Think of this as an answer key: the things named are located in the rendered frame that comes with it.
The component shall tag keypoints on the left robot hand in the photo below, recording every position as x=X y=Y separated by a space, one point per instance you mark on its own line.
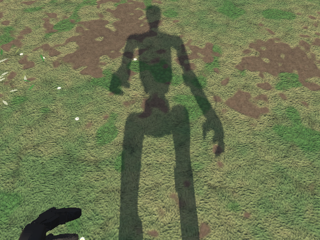
x=48 y=220

